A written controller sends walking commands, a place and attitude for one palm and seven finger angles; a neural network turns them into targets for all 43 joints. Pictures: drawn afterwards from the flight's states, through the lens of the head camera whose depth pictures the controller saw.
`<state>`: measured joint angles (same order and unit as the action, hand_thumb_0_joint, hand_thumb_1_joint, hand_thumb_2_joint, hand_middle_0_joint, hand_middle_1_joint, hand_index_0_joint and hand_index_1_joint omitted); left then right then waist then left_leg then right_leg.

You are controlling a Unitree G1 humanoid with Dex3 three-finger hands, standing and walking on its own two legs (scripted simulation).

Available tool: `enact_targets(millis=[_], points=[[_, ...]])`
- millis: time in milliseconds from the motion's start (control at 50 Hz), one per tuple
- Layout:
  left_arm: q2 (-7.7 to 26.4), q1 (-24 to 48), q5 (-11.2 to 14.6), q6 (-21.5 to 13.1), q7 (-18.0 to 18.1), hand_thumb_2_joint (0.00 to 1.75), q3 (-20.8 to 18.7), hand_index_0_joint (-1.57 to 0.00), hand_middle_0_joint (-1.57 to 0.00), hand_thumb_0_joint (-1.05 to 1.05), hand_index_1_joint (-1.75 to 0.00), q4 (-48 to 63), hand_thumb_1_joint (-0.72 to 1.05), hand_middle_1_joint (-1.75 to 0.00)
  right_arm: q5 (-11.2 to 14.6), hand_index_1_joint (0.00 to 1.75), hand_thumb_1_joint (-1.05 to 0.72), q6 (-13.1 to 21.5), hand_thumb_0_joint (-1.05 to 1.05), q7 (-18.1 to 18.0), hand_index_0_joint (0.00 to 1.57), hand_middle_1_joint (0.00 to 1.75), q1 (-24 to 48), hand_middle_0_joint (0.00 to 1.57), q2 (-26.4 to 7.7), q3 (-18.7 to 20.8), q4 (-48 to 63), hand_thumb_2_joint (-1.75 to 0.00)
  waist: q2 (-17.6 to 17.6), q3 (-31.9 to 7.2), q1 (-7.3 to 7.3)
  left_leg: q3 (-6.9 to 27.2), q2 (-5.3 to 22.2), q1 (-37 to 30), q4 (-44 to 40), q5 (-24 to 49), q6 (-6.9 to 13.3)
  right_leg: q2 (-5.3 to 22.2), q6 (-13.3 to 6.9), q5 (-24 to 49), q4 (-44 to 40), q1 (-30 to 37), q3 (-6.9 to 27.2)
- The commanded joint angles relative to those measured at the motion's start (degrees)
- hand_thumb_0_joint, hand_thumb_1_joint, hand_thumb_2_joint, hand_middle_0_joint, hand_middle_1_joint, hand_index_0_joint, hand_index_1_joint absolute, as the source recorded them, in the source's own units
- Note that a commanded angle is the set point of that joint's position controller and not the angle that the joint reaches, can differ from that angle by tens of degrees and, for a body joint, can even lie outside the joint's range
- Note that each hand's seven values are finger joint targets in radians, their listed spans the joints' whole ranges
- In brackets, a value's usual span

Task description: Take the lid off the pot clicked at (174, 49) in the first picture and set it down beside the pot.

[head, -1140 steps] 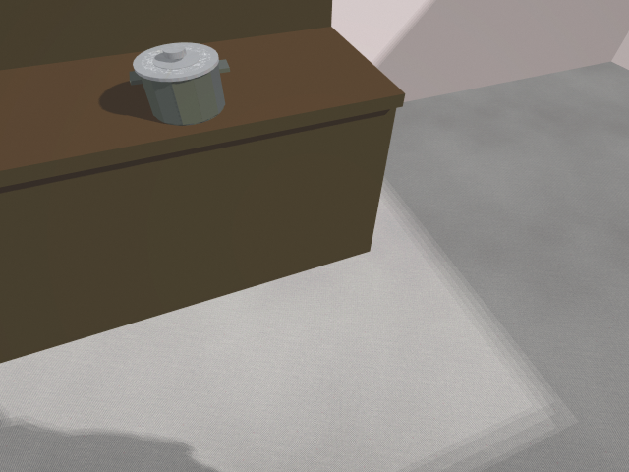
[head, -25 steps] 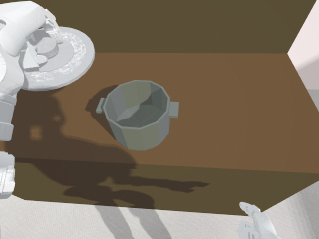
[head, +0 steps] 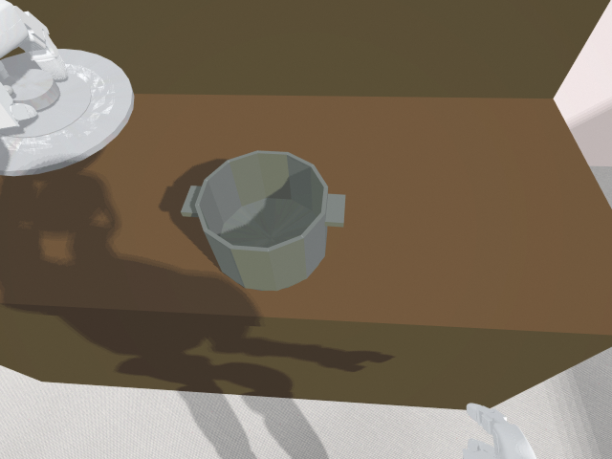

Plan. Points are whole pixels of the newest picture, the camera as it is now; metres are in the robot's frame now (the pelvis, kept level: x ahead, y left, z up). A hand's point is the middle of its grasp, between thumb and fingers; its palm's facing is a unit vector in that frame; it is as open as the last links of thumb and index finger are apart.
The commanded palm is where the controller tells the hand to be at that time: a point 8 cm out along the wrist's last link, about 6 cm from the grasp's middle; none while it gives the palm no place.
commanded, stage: move the lid sideways beside the pot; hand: left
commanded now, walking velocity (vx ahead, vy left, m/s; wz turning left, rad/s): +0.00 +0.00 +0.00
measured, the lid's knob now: (30, 89) +0.45 +0.33 +0.24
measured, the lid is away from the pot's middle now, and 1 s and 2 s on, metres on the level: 0.24 0.23 0.22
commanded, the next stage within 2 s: lower the lid onto the table in 0.08 s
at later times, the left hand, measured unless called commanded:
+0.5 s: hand (13, 111) +0.41 +0.32 +0.24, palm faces -0.16 -0.07 -0.98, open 8.4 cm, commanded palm +0.39 +0.31 +0.30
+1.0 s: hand (44, 136) +0.41 +0.32 +0.20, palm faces -0.23 -0.07 -0.97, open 8.4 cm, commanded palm +0.39 +0.31 +0.27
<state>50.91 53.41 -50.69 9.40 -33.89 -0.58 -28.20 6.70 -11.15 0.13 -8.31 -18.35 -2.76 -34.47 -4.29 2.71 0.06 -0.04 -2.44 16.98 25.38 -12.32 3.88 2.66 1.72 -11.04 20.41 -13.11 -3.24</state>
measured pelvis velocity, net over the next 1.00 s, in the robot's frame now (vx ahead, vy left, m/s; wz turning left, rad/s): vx -0.01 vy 0.00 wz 0.01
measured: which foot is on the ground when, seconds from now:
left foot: down 0.00-1.00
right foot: down 0.00-1.00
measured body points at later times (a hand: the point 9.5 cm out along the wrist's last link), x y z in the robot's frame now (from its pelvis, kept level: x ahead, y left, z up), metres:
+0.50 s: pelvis -0.01 +0.00 +0.00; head +0.04 -0.01 +0.45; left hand +0.41 +0.32 +0.30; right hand +0.15 -0.24 -0.12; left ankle +0.00 +0.07 -0.74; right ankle -0.01 -0.15 -0.74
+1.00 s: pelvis -0.01 +0.00 +0.00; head +0.05 -0.01 +0.45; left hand +0.42 +0.32 +0.26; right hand +0.13 -0.25 -0.12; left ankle +0.00 +0.07 -0.74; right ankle -0.01 -0.15 -0.74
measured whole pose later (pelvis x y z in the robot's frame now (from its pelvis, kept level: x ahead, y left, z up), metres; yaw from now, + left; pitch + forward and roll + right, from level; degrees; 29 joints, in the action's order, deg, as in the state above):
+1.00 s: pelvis -0.01 +0.00 +0.00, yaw +0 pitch +3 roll -2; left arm 47.7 48.9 -49.4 6.0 -32.1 0.4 -31.3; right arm 6.6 -9.7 0.0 -9.5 -17.8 -2.5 -35.5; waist -3.9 3.0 1.0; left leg 0.4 -2.3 17.5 26.7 -12.6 4.0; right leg 2.4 1.8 -10.8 20.6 -13.0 -3.6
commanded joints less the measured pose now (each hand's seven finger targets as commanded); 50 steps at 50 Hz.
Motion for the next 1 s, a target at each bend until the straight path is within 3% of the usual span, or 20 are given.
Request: enact_targets(millis=[0, 60, 100, 140, 180, 240, 300, 400, 420, 440, 520, 600, 660, 740, 780, 800, 820, 900, 960, 980], points=[[22.42, 29.05, -0.49, -1.04, 3.09, 1.30, -10.23, -0.93, -1.01, 0.00, -0.72, 13.45, 0.40, -0.81, -0.49, 0.30, -0.90, 2.46, 0.00, -0.50, 0.20, 0.30, 3.25, 0.20, -7.48, 3.00, 8.07, -0.90, -3.83, -29.72, -0.02, 3.28, 0.88, -18.04, 0.00, 28.35, 0.05, -3.06, -4.65, 16.60, 0.79, 5.12, -0.67], [17.71, 26.63, 0.56, -0.79, 2.24, 1.30, -7.16, -0.93, -1.01, 0.00, -0.72, 10.83, 0.40, -0.81, -0.05, 0.30, -0.90, 2.13, 0.00, -0.43, 0.20, 0.30, 3.90, 0.20, -7.35, 3.24, 7.47, -0.90, -2.72, -24.64, 0.61, 3.34, 1.49, -17.32, -0.24, 25.65, 0.02, -3.14, -4.52, 14.22, -0.33, 1.98, -1.42], [18.39, 26.30, 0.40, -0.95, 2.50, 1.30, -7.44, -0.93, -1.01, 0.00, -0.72, 12.86, 0.40, -0.81, -0.14, 0.30, -0.90, 2.13, 0.00, -0.19, 0.20, 0.30, 3.50, 0.20, -7.42, 3.25, 7.82, -0.90, -3.15, -26.82, 0.37, 3.42, 1.27, -17.93, -0.29, 27.20, 0.02, -3.40, -4.61, 14.44, -0.06, 3.10, -1.08], [16.36, 26.79, 0.65, -0.71, 2.30, 1.30, -6.03, -0.93, -1.01, 0.00, -0.72, 12.57, 0.40, -0.81, 0.08, 0.30, -0.90, 1.94, 0.00, -0.21, 0.20, 0.30, 4.37, 0.20, -7.18, 3.22, 7.64, -0.90, -2.07, -24.93, 0.67, 3.61, 1.42, -17.34, -0.50, 25.25, -0.02, -3.29, -4.59, 13.57, -0.24, 2.05, -1.60], [19.67, 25.95, 0.58, 0.10, 2.98, 1.30, -8.50, -0.93, -1.01, 0.00, -0.72, 9.78, 0.40, -0.81, 0.14, 0.30, -0.90, 2.13, 0.00, -0.16, 0.20, 0.30, 3.54, 0.20, -8.28, 3.56, 7.08, -0.90, -3.43, -24.15, 0.74, 3.56, 1.38, -16.36, -0.52, 23.31, -0.06, -3.44, -4.91, 12.97, -0.31, 2.03, -1.24], [17.93, 28.19, 0.12, 0.60, 2.76, 1.30, -6.71, -0.93, -1.01, 0.00, -0.72, 8.19, 0.40, -0.81, 0.42, 0.30, -0.90, 2.15, 0.00, -0.45, 0.20, 0.30, 4.11, 0.20, -7.52, 2.90, 7.21, -0.90, -0.24, -23.54, 0.49, 3.29, 1.08, -14.60, -1.55, 19.00, -0.01, -3.35, -4.63, 11.55, -0.02, 2.59, -1.75], [17.90, 30.49, -0.27, 0.66, 3.38, 1.30, -6.05, -0.93, -1.01, 0.00, -0.72, 13.39, 0.40, -0.81, -0.14, 0.30, -0.90, 2.61, 0.00, -0.28, 0.20, 0.30, 4.37, 0.20, -7.29, 2.98, 7.75, -0.90, -3.69, -28.90, 0.41, 3.75, 0.85, -17.62, -1.18, 21.94, -0.16, -3.54, -4.78, 11.70, 0.29, 3.69, -1.10], [19.92, 26.23, -0.80, 0.21, 3.81, 1.30, -8.59, -0.93, -1.01, 0.00, -0.72, 6.81, 0.40, -0.81, -0.12, 0.30, -0.90, 3.03, 0.00, -0.48, 0.20, 0.30, 3.24, 0.20, -7.59, 2.62, 7.05, -0.90, -0.35, -25.75, 0.18, 3.47, 0.80, -14.51, -1.26, 19.45, -0.06, -3.64, -4.77, 11.55, 0.47, 3.74, -1.32], [17.12, 25.51, -0.71, 0.29, 3.40, 1.30, -6.39, -0.93, -1.01, 0.00, -0.72, 2.42, 0.40, -0.81, 0.07, 0.30, -0.90, 2.85, 0.00, -0.69, 0.20, 0.30, 3.71, 0.20, -7.37, 2.49, 6.73, -0.90, 1.50, -22.02, 0.59, 3.10, 0.89, -12.60, -1.38, 16.06, 0.06, -3.47, -4.57, 10.10, -0.08, 2.01, -1.80], [17.98, 25.46, -0.35, 0.16, 3.41, 1.30, -6.88, -0.93, -1.01, 0.00, -0.72, 3.06, 0.40, -0.81, 0.32, 0.30, -0.90, 2.67, 0.00, -0.67, 0.20, 0.30, 3.45, 0.20, -7.64, 2.65, 6.85, -0.90, 2.32, -21.86, 0.36, 3.00, 1.09, -12.09, -1.97, 14.50, 0.05, -3.30, -4.44, 9.59, 0.07, 2.47, -1.74], [15.26, 29.80, -0.51, -0.30, 3.58, 1.30, -3.57, -0.93, -1.01, 0.00, -0.72, 7.54, 0.40, -0.81, 0.15, 0.30, -0.90, 2.79, 0.00, -0.74, 0.20, 0.30, 3.97, 0.20, -7.33, 2.89, 7.08, -0.90, -1.98, -23.33, 1.15, 3.30, 1.06, -14.33, -1.51, 14.93, 0.23, -3.47, -4.64, 8.87, -0.27, 1.59, -1.62], [21.41, 28.71, -0.89, -1.31, 4.79, 1.30, -9.13, -0.93, -1.01, 0.00, -0.72, 12.12, 0.40, -0.81, -0.59, 0.30, -0.90, 3.81, 0.00, -0.73, 0.20, 0.30, 2.41, 0.20, -7.60, 3.09, 7.31, -0.90, -5.17, -29.41, 0.28, 4.03, 0.63, -17.13, -0.32, 21.12, 0.18, -3.76, -5.04, 12.08, 0.51, 4.51, -0.81], [18.03, 25.62, 0.06, -1.73, 4.03, 1.30, -7.06, -0.93, -1.01, 0.00, -0.72, 3.52, 0.40, -0.81, 0.15, 0.30, -0.90, 3.37, 0.00, -1.11, 0.20, 0.30, 2.30, 0.20, -7.62, 2.71, 6.14, -0.90, -1.50, -22.57, 0.98, 3.31, 0.89, -13.01, -1.21, 16.08, 0.17, -3.60, -4.59, 10.61, -0.02, 2.57, -1.83], [13.27, 26.90, 0.77, -2.03, 4.07, 1.30, -2.99, -0.93, -1.01, 0.00, -0.72, 10.31, 0.40, -0.81, 0.03, 0.30, -0.90, 3.65, 0.00, -0.78, 0.20, 0.30, 2.79, 0.20, -7.32, 3.43, 6.82, -0.90, -4.38, -24.84, 1.35, 4.16, 1.17, -16.54, -0.75, 19.92, 0.17, -3.68, -4.69, 11.26, -0.03, 2.19, -1.57], [14.82, 24.38, 1.01, -2.09, 4.51, 1.30, -4.44, -0.93, -1.01, 0.00, -0.72, 8.74, 0.40, -0.81, -0.29, 0.30, -0.90, 3.78, 0.00, -0.76, 0.20, 0.30, 1.78, 0.20, -8.07, 3.77, 6.25, -0.90, -4.21, -24.35, 1.88, 3.99, 1.30, -16.46, -0.14, 19.80, 0.18, -3.79, -4.70, 11.42, -0.58, 1.76, -1.33], [18.46, 25.45, 0.24, -2.47, 4.82, 1.30, -7.54, -0.93, -1.01, 0.00, -0.72, 9.78, 0.40, -0.81, -0.42, 0.30, -0.90, 3.77, 0.00, -0.70, 0.20, 0.30, 1.14, 0.20, -8.04, 3.48, 6.06, -0.90, -3.69, -26.12, 0.93, 4.10, 1.01, -16.09, -0.54, 19.85, 0.18, -4.10, -4.71, 11.80, -0.07, 3.36, -1.37], [17.95, 24.27, 0.01, -2.64, 4.76, 1.30, -7.60, -0.93, -1.01, 0.00, -0.72, 6.26, 0.40, -0.81, -0.24, 0.30, -0.90, 3.81, 0.00, -0.89, 0.20, 0.30, 1.47, 0.20, -7.89, 3.22, 5.94, -0.90, -2.41, -24.14, 1.14, 3.91, 0.80, -14.65, -0.30, 18.61, 0.31, -4.04, -4.80, 11.87, -0.03, 2.80, -1.70], [19.13, 25.90, 0.47, -3.45, 4.99, 1.30, -8.46, -0.93, -1.01, 0.00, -0.72, 10.65, 0.40, -0.81, -0.58, 0.30, -0.90, 3.84, 0.00, -0.61, 0.20, 0.30, 1.45, 0.20, -8.01, 3.57, 6.39, -0.90, -3.59, -28.20, 0.79, 4.38, 0.76, -16.54, -0.16, 22.88, 0.17, -3.78, -4.62, 14.42, 0.67, 4.69, -1.12], [16.72, 22.17, 0.93, -3.70, 4.66, 1.30, -7.44, -0.93, -1.01, 0.00, -0.72, 6.75, 0.40, -0.81, -0.34, 0.30, -0.90, 3.74, 0.00, -0.47, 0.20, 0.30, 1.55, 0.20, -7.75, 3.47, 6.25, -0.90, -2.43, -24.81, 1.02, 4.10, 0.95, -15.17, 0.14, 22.12, 0.11, -3.76, -4.44, 14.18, 0.51, 3.22, -1.73], [18.29, 20.00, 1.28, -3.90, 4.98, 1.30, -8.85, -0.93, -1.01, 0.00, -0.72, 6.31, 0.40, -0.81, -0.46, 0.30, -0.90, 3.84, 0.00, -0.26, 0.20, 0.30, 1.03, 0.20, -8.45, 3.93, 6.33, -0.90, -2.78, -24.91, 1.14, 3.96, 1.06, -14.99, 0.53, 22.26, 0.14, -3.53, -4.57, 14.49, 0.31, 3.36, -1.17]])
